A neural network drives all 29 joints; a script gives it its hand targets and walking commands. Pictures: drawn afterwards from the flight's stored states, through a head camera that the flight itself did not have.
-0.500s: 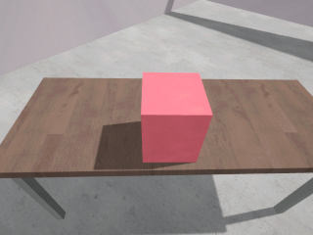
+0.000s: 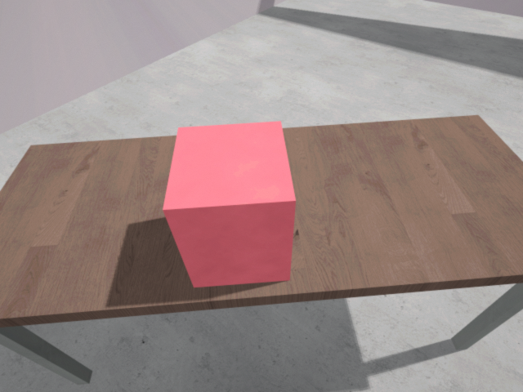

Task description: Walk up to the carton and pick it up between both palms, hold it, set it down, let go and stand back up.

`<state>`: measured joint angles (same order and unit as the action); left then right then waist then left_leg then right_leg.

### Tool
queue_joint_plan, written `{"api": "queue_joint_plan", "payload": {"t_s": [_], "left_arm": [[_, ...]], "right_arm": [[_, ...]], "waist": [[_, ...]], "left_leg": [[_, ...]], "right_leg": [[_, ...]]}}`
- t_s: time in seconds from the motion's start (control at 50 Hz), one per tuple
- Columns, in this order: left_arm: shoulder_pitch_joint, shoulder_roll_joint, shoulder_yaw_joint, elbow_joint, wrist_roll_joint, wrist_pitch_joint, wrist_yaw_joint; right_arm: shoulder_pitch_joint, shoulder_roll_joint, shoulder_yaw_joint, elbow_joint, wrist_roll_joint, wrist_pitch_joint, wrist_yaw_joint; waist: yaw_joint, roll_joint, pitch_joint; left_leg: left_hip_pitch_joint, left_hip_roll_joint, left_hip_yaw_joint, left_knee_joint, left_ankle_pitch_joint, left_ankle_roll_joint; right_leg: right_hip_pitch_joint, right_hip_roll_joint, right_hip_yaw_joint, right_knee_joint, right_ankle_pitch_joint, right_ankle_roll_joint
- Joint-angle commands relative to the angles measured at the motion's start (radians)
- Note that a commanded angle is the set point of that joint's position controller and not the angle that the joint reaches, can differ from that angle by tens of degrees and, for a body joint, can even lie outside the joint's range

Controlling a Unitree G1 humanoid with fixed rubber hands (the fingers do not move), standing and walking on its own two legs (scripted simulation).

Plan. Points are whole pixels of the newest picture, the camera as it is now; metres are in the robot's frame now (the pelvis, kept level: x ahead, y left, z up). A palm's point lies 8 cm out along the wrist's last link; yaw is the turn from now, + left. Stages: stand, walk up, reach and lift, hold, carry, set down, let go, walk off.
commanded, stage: walk up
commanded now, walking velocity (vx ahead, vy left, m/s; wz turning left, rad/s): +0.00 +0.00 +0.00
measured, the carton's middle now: (236, 206) +0.49 +0.03 -0.01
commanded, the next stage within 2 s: stand in 1.86 s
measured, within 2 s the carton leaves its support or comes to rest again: neither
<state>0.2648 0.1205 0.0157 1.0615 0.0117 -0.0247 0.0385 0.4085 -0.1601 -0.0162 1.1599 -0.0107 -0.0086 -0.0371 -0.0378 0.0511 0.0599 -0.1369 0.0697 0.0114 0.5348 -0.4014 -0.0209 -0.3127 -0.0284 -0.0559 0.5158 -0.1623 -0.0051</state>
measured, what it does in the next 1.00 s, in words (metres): steps on the spot: left foot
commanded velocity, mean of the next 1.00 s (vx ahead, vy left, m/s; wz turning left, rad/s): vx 0.00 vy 0.00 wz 0.00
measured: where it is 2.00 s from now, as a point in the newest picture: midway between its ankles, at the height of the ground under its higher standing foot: outside the picture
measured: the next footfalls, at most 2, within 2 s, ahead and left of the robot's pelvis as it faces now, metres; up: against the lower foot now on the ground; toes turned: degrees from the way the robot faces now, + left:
left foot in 0.26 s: +0.03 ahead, +0.09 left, +0.00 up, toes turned -1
left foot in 1.42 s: +0.05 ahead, +0.13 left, +0.00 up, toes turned +3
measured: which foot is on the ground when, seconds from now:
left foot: up 0.00-0.24, down 0.26-1.00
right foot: down 0.00-1.00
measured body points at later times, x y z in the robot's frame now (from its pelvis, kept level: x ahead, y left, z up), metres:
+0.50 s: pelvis +0.04 -0.03 +0.01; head +0.05 -0.04 +0.46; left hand +0.03 +0.18 -0.15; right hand -0.01 -0.24 -0.15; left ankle -0.01 +0.09 -0.73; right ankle +0.07 -0.11 -0.73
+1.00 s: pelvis +0.06 -0.05 +0.01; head +0.08 -0.05 +0.46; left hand +0.03 +0.15 -0.15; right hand +0.01 -0.25 -0.16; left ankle -0.01 +0.09 -0.73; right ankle +0.07 -0.11 -0.73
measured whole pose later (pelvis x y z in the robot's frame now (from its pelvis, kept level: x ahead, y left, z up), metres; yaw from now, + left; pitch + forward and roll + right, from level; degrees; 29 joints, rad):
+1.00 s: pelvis +0.06 -0.05 +0.01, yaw +0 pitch -1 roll +0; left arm 0.32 0.09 0.00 1.15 0.02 -0.02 0.04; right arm 0.34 -0.10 0.01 1.19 0.00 -0.02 -0.05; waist 0.01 0.02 0.04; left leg -0.05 0.03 -0.01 0.39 -0.32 -0.02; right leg -0.18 0.07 -0.09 0.40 -0.21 -0.08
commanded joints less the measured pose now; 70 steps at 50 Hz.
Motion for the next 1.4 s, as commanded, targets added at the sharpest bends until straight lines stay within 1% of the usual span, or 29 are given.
{"api": "queue_joint_plan", "payload": {"t_s": [0.0, 0.06, 0.14, 0.2, 0.24, 0.28, 0.3, 0.32, 0.38, 0.42, 0.56, 0.84, 1.02, 1.04, 1.06, 1.08, 1.1, 1.12, 1.14, 1.16, 1.18, 1.2, 1.22, 1.24, 1.26, 1.3, 1.32, 1.34, 1.38], "left_arm": [[0.044, 0.16, 0.028, -0.041, 0.004, 0.023, -0.009], [0.047, 0.108, 0.008, -0.046, 0.001, 0.011, -0.001], [0.072, 0.099, 0.005, -0.031, -0.005, 0.0, 0.0], [0.046, 0.112, 0.009, -0.026, -0.005, 0.009, 0.003], [0.044, 0.097, 0.008, -0.027, -0.01, 0.017, -0.003], [0.07, 0.074, 0.001, -0.018, -0.003, 0.024, -0.008], [0.074, 0.053, -0.003, -0.01, -0.004, 0.027, -0.01], [0.091, 0.051, -0.004, 0.002, 0.001, 0.026, -0.009], [0.123, 0.081, 0.004, 0.029, 0.003, 0.014, -0.011], [0.107, 0.08, 0.002, 0.032, 0.003, 0.009, -0.011], [0.116, 0.067, -0.003, 0.054, 0.001, 0.003, -0.005], [0.164, 0.056, -0.004, 0.081, 0.004, 0.0, 0.002], [0.156, 0.048, -0.005, 0.091, 0.006, 0.001, 0.007], [0.136, 0.223, 0.053, 0.019, 0.015, 0.0, 0.042], [0.266, 0.276, 0.069, 0.046, 0.009, 0.002, 0.059], [0.301, 0.261, 0.068, 0.061, 0.001, 0.009, 0.069], [0.292, 0.236, 0.066, 0.043, -0.001, 0.015, 0.069], [0.243, 0.226, 0.071, 0.013, 0.001, 0.024, 0.068], [0.182, 0.21, 0.072, -0.015, 0.011, 0.033, 0.066], [0.157, 0.182, 0.069, -0.007, 0.025, 0.037, 0.054], [0.088, 0.144, 0.057, -0.024, 0.037, 0.043, 0.04], [0.035, 0.143, 0.06, -0.045, 0.039, 0.042, 0.031], [-0.033, 0.034, 0.014, -0.027, 0.011, 0.039, 0.03], [-0.07, 0.05, 0.017, -0.041, 0.015, 0.036, 0.028], [-0.041, 0.062, 0.017, -0.044, 0.019, 0.03, 0.025], [0.051, 0.123, 0.022, -0.021, 0.017, 0.02, 0.017], [0.077, 0.162, 0.029, -0.01, 0.017, 0.02, 0.012], [0.086, 0.18, 0.031, -0.004, 0.015, 0.023, 0.007], [0.113, 0.174, 0.035, 0.003, 0.014, 0.034, -0.003]], "right_arm": [[0.144, -0.024, 0.0, -0.015, -0.006, 0.048, -0.002], [0.15, -0.014, 0.002, 0.006, -0.009, 0.04, 0.009], [0.106, -0.01, 0.006, -0.008, -0.009, 0.025, -0.001], [0.105, 0.012, 0.017, -0.007, -0.005, 0.01, -0.007], [0.107, 0.001, 0.022, -0.004, -0.004, 0.0, -0.011], [0.076, -0.028, 0.022, -0.013, 0.004, -0.009, -0.012], [0.029, -0.026, 0.025, -0.016, 0.006, -0.011, -0.008], [-0.001, -0.017, 0.023, -0.023, 0.005, -0.014, -0.006], [0.019, 0.0, 0.027, -0.021, 0.009, -0.022, -0.011], [0.067, 0.0, 0.027, -0.003, 0.013, -0.019, -0.012], [0.062, -0.015, 0.016, -0.002, 0.01, -0.013, -0.012], [0.033, 0.001, 0.021, 0.028, 0.013, -0.01, -0.017], [0.047, 0.003, 0.018, 0.046, 0.015, -0.006, -0.019], [-0.029, -0.194, -0.059, -0.006, 0.014, 0.032, -0.022], [-0.015, -0.153, -0.06, -0.022, 0.014, 0.052, -0.02], [0.025, -0.121, -0.061, -0.021, 0.011, 0.068, -0.017], [-0.003, -0.099, -0.056, -0.036, 0.008, 0.08, -0.011], [-0.062, -0.065, -0.052, -0.062, 0.003, 0.085, -0.003], [-0.139, -0.054, -0.062, -0.104, -0.004, 0.092, 0.007], [-0.15, -0.018, -0.055, -0.119, -0.021, 0.09, 0.023], [-0.137, -0.02, -0.057, -0.117, -0.031, 0.091, 0.034], [-0.105, -0.037, -0.062, -0.115, -0.032, 0.092, 0.038], [-0.059, 0.056, -0.026, -0.118, -0.02, 0.078, 0.045], [-0.013, 0.032, -0.026, -0.091, -0.015, 0.071, 0.041], [-0.016, 0.005, -0.026, -0.081, -0.012, 0.062, 0.03], [-0.048, -0.027, -0.02, -0.076, -0.006, 0.055, 0.006], [-0.052, -0.036, -0.016, -0.083, -0.001, 0.053, -0.005], [-0.043, -0.04, -0.013, -0.086, 0.004, 0.046, -0.013], [0.019, -0.053, -0.008, -0.069, 0.002, 0.026, -0.014]], "waist": [[0.009, -0.345, 0.098], [0.001, -0.256, 0.055], [0.019, -0.179, -0.047], [0.01, -0.142, -0.041], [0.02, -0.063, -0.017], [0.048, 0.012, 0.0], [0.065, 0.089, 0.06], [0.078, 0.13, 0.076], [0.068, 0.072, 0.07], [0.044, 0.025, 0.058], [0.037, -0.099, 0.018], [0.053, -0.012, 0.018], [0.047, -0.04, 0.026], [0.106, 0.089, 0.106], [0.132, -0.052, -0.013], [0.11, -0.059, -0.106], [0.109, -0.056, -0.133], [0.119, -0.061, -0.126], [0.122, -0.089, -0.054], [0.103, -0.16, -0.04], [0.076, -0.257, 0.033], [0.061, -0.306, 0.06], [-0.037, -0.421, 0.034], [-0.044, -0.415, 0.036], [-0.026, -0.349, 0.03], [0.026, -0.277, -0.005], [0.033, -0.266, -0.014], [0.031, -0.233, -0.029], [0.022, -0.105, -0.017]], "left_leg": [[-0.058, -0.027, 0.012, 0.102, -0.063, 0.022], [-0.147, -0.035, -0.001, 0.133, -0.063, 0.035], [-0.093, -0.042, -0.011, 0.102, -0.022, 0.049], [-0.052, -0.034, -0.016, -0.092, 0.129, 0.041], [-0.032, -0.001, -0.08, -0.172, 0.217, 0.049], [-0.056, 0.047, -0.151, -0.239, 0.139, 0.063], [-0.182, 0.05, -0.166, -0.271, 0.054, 0.073], [-0.236, 0.047, -0.165, -0.294, 0.034, 0.073], [-0.097, 0.026, -0.116, -0.248, 0.235, 0.054], [-0.081, 0.023, -0.119, -0.237, 0.229, 0.058], [-0.033, 0.02, -0.104, -0.214, 0.234, 0.06], [-0.037, 0.016, -0.085, -0.204, 0.259, 0.041], [-0.038, 0.017, -0.083, -0.197, 0.244, 0.037], [-0.33, -0.041, -0.001, 0.1, 0.191, -0.027], [-0.413, -0.087, 0.032, 0.372, -0.233, -0.055], [-0.385, -0.058, -0.031, 0.553, -0.312, -0.05], [-0.346, -0.055, -0.054, 0.65, -0.291, -0.047], [-0.301, -0.045, -0.076, 0.726, -0.238, -0.053], [-0.292, -0.046, -0.101, 0.759, -0.162, -0.06], [-0.287, -0.02, -0.104, 0.689, 0.02, -0.036], [-0.292, -0.04, -0.074, 0.624, 0.088, -0.035], [-0.307, -0.06, -0.05, 0.63, 0.106, -0.036], [-0.138, -0.06, -0.025, 0.398, 0.079, -0.011], [-0.133, -0.084, 0.029, 0.303, 0.045, -0.011], [-0.155, -0.096, 0.059, 0.252, 0.027, -0.015], [-0.168, -0.101, 0.08, 0.129, 0.01, -0.02], [-0.136, -0.079, 0.056, 0.051, 0.04, -0.015], [-0.067, -0.063, 0.045, -0.048, 0.111, -0.011], [0.048, -0.024, -0.021, -0.192, 0.214, -0.005]], "right_leg": [[-0.131, -0.231, 0.37, -0.435, -0.497, -0.097], [0.041, -0.185, 0.255, -0.359, -0.206, -0.087], [0.1, -0.168, 0.249, -0.311, -0.094, -0.126], [0.109, -0.147, 0.213, -0.263, -0.057, -0.133], [0.09, -0.118, 0.194, -0.235, -0.071, -0.104], [0.078, -0.077, 0.156, -0.212, -0.084, -0.083], [0.14, -0.039, 0.101, -0.196, -0.032, -0.078], [0.206, -0.044, 0.102, -0.173, 0.011, -0.078], [0.153, -0.059, 0.144, -0.168, 0.108, -0.081], [0.159, -0.061, 0.143, -0.182, 0.087, -0.08], [0.17, -0.058, 0.141, -0.201, 0.077, -0.066], [0.211, -0.062, 0.146, -0.185, 0.189, -0.079], [0.213, -0.064, 0.143, -0.182, 0.214, -0.082], [0.367, -0.309, 0.294, -0.047, 0.867, -0.095], [0.484, -0.489, 0.395, -0.019, 1.363, -0.183], [0.458, -0.553, 0.381, 0.003, 1.432, -0.24], [0.343, -0.542, 0.326, -0.032, 1.281, -0.261], [0.199, -0.492, 0.26, -0.098, 0.975, -0.266], [0.055, -0.422, 0.224, -0.159, 0.667, -0.236], [-0.019, -0.318, 0.217, -0.287, -0.081, -0.164], [-0.092, -0.255, 0.253, -0.347, -0.311, -0.126], [-0.102, -0.243, 0.248, -0.358, -0.345, -0.119], [-0.189, -0.078, 0.078, -0.369, -0.314, -0.095], [-0.147, -0.04, 0.017, -0.338, -0.262, -0.091], [-0.083, -0.042, 0.01, -0.314, -0.218, -0.102], [0.046, -0.098, 0.07, -0.282, -0.127, -0.14], [0.063, -0.129, 0.101, -0.259, -0.102, -0.153], [0.038, -0.143, 0.121, -0.234, -0.108, -0.154], [-0.06, -0.124, 0.13, -0.188, -0.202, -0.106]]}}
